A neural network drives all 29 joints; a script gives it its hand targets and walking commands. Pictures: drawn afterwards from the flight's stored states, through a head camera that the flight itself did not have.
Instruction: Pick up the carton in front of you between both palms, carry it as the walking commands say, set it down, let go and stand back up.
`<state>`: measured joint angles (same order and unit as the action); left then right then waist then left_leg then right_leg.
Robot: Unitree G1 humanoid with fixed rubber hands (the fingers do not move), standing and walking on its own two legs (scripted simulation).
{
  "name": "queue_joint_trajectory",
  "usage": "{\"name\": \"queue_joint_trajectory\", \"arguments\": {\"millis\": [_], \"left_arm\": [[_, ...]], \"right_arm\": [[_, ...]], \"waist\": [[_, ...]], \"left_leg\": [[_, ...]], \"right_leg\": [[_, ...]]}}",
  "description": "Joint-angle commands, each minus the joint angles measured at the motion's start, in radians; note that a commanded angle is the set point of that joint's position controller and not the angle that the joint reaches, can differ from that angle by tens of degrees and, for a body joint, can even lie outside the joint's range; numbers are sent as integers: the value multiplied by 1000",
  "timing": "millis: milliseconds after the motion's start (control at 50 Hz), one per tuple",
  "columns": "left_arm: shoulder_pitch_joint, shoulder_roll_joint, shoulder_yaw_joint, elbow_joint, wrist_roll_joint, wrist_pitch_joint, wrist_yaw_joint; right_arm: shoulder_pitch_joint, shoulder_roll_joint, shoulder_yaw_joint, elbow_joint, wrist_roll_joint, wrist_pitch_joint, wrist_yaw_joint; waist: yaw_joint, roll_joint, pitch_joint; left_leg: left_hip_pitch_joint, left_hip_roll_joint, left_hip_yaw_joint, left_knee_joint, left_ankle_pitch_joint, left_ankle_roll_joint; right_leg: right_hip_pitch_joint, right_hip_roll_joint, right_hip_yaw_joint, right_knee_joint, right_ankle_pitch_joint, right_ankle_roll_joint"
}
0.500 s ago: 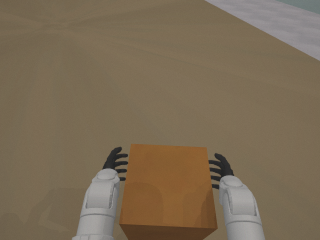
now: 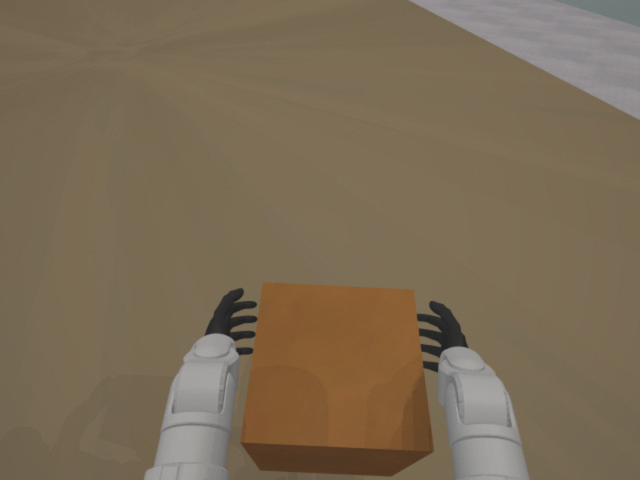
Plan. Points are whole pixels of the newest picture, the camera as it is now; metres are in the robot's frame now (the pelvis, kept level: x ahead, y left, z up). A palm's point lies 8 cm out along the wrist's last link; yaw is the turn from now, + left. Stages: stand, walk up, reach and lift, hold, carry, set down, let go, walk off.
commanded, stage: carry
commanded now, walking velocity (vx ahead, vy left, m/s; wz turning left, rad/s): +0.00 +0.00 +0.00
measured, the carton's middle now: (331, 386) +0.30 +0.00 -0.07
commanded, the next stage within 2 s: hold in 1.02 s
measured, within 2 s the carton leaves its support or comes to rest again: neither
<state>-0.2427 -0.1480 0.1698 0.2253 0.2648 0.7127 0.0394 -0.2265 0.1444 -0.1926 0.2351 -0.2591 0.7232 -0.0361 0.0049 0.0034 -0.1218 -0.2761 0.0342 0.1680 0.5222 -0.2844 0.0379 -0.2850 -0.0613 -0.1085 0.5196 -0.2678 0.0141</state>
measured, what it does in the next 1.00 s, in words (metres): stands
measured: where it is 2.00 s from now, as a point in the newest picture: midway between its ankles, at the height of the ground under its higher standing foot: outside the picture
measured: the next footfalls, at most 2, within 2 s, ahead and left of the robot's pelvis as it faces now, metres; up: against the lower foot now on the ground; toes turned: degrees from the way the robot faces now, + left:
none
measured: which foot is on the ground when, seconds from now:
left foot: down 0.00-1.00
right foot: down 0.00-1.00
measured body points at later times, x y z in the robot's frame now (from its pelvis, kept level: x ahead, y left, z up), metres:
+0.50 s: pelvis -0.01 +0.00 +0.00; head -0.04 +0.00 +0.45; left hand +0.29 +0.14 +0.04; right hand +0.29 -0.16 +0.03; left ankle +0.00 +0.09 -0.74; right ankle +0.00 -0.12 -0.74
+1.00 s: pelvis -0.02 +0.00 +0.00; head -0.04 -0.01 +0.45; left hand +0.28 +0.14 +0.04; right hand +0.28 -0.16 +0.03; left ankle +0.00 +0.09 -0.74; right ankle +0.00 -0.13 -0.74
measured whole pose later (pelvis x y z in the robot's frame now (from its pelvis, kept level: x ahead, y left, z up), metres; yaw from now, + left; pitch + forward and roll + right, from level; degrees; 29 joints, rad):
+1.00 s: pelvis -0.02 +0.00 +0.00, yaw +0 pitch +2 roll +0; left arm -0.23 -0.15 0.17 0.20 0.26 0.72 0.04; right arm -0.23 0.14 -0.18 0.20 -0.25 0.75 -0.04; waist 0.00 0.00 -0.10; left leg -0.29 0.04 0.17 0.52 -0.25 0.03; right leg -0.31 -0.06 -0.11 0.52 -0.24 0.01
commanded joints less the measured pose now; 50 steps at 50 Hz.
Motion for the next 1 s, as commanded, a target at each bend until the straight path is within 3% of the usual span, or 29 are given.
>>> {"name": "queue_joint_trajectory", "arguments": {"millis": [0, 100, 140, 160, 180, 200, 280, 320, 340, 360, 380, 420, 460, 480, 500, 540, 600, 640, 660, 700, 740, 760, 800, 820, 860, 920, 940, 980], "left_arm": [[-391, -941, -540, -48, -257, -25, -251], [-403, -939, -560, -73, -287, -34, -253], [-404, -915, -536, -29, -253, -22, -254], [-371, -945, -526, -24, -255, -18, -256], [-388, -951, -562, -56, -281, -25, -253], [-399, -955, -547, -26, -268, -19, -256], [-401, -952, -538, -28, -256, -25, -258], [-405, -948, -535, -58, -266, -27, -255], [-439, -948, -555, -44, -276, -25, -258], [-433, -950, -544, -58, -273, -27, -258], [-422, -934, -547, -61, -266, -20, -255], [-376, -934, -520, -6, -245, -12, -254], [-386, -969, -550, -37, -268, -18, -259], [-432, -958, -565, -70, -283, -24, -257], [-410, -954, -544, -50, -270, -20, -256], [-389, -944, -550, -51, -274, -19, -253], [-382, -944, -552, -51, -276, -22, -257], [-418, -929, -547, -74, -260, -25, -253], [-388, -950, -535, -26, -276, -17, -256], [-405, -939, -548, -65, -268, -21, -257], [-437, -940, -564, -70, -275, -27, -258], [-381, -945, -524, -30, -250, -20, -253], [-414, -943, -555, -64, -278, -21, -253], [-370, -967, -549, -26, -277, -13, -258], [-378, -943, -522, -30, -253, -15, -258], [-420, -943, -545, -60, -277, -20, -259], [-399, -958, -556, -56, -276, -17, -259], [-407, -939, -559, -63, -268, -15, -257]], "right_arm": [[-489, 925, 552, -102, 282, -47, 258], [-463, 907, 561, -96, 284, -51, 252], [-493, 894, 543, -85, 268, -40, 251], [-492, 895, 560, -116, 270, -38, 248], [-489, 902, 576, -136, 296, -40, 246], [-500, 894, 539, -103, 274, -38, 248], [-513, 906, 547, -96, 271, -44, 255], [-516, 912, 563, -106, 293, -45, 259], [-474, 901, 535, -68, 255, -39, 254], [-494, 911, 542, -95, 265, -39, 253], [-479, 917, 552, -80, 280, -35, 255], [-493, 906, 522, -79, 259, -34, 257], [-525, 915, 572, -136, 301, -43, 257], [-502, 923, 563, -108, 293, -39, 261], [-484, 916, 550, -87, 275, -36, 262], [-492, 896, 566, -107, 290, -45, 260], [-495, 904, 573, -118, 286, -35, 252], [-511, 899, 569, -126, 280, -41, 253], [-504, 901, 556, -121, 284, -37, 253], [-480, 914, 559, -88, 281, -35, 257], [-472, 915, 545, -80, 264, -38, 255], [-517, 923, 564, -119, 275, -47, 258], [-501, 914, 567, -102, 284, -35, 257], [-482, 903, 567, -118, 286, -35, 254], [-489, 908, 549, -96, 272, -31, 257], [-471, 908, 543, -78, 272, -33, 253], [-514, 926, 587, -157, 299, -42, 256], [-492, 912, 562, -100, 279, -24, 252]], "waist": [[0, 18, -237], [2, -14, -243], [-2, 5, -203], [2, -20, -226], [-1, -15, -268], [0, 35, -223], [0, -36, -201], [1, -7, -212], [1, -13, -221], [-3, 9, -221], [0, -8, -193], [-2, 20, -184], [0, -11, -216], [0, 5, -217], [-1, -23, -208], [-2, 21, -225], [-2, -40, -218], [-1, -8, -222], [-3, 20, -194], [-2, 3, -212], [1, -48, -189], [-2, -46, -205], [-8, 1, -240], [-1, 13, -225], [-5, 4, -206], [0, 11, -187], [3, -14, -215], [-4, 7, -201]], "left_leg": [[117, 123, -133, -82, 276, 7], [112, 123, -123, -74, 236, 2], [92, 119, -112, -69, 226, 3], [70, 112, -112, -62, 274, 5], [109, 122, -121, -69, 331, 11], [85, 124, -119, -50, 299, 4], [61, 125, -117, -76, 248, 10], [88, 121, -109, -77, 207, 7], [92, 119, -128, -76, 197, 11], [70, 111, -113, -73, 209, 7], [59, 112, -118, -77, 206, 11], [72, 125, -117, -85, 188, 0], [92, 127, -126, -97, 225, 2], [82, 121, -131, -100, 209, -2], [76, 126, -139, -103, 196, 4], [100, 120, -116, -74, 235, 3], [92, 117, -120, -87, 214, 1], [85, 114, -112, -94, 200, 3], [66, 106, -115, -107, 151, -5], [71, 128, -144, -107, 143, 8], [57, 117, -130, -96, 182, 13], [84, 115, -121, -82, 211, 5], [96, 113, -121, -71, 234, 0], [83, 119, -119, -76, 251, 7], [61, 117, -113, -73, 207, 2], [54, 125, -126, -108, 184, 2], [69, 136, -135, -101, 165, 9], [48, 125, -138, -104, 159, 8]], "right_leg": [[62, -81, 82, -54, 169, -26], [58, -85, 91, -44, 206, -26], [42, -77, 88, -52, 230, -28], [75, -77, 82, -37, 243, -26], [82, -82, 79, -14, 239, -26], [49, -78, 87, -35, 230, -23], [53, -86, 83, -46, 211, -26], [45, -84, 106, -62, 184, -32], [56, -87, 101, -60, 182, -40], [69, -78, 103, -58, 218, -29], [64, -78, 106, -74, 207, -26], [42, -80, 93, -65, 188, -29], [61, -80, 92, -59, 185, -27], [68, -75, 95, -57, 176, -23], [48, -75, 96, -52, 152, -27], [48, -76, 92, -55, 186, -32], [60, -83, 88, -47, 186, -32], [72, -80, 93, -61, 164, -24], [44, -82, 100, -69, 135, -29], [63, -78, 104, -78, 122, -32], [56, -87, 99, -72, 168, -27], [35, -84, 99, -66, 198, -31], [66, -76, 95, -50, 227, -38], [55, -87, 97, -48, 215, -40], [63, -75, 98, -51, 229, -18], [53, -74, 97, -67, 136, -26], [66, -79, 92, -69, 134, -17], [54, -67, 95, -56, 151, -24]]}}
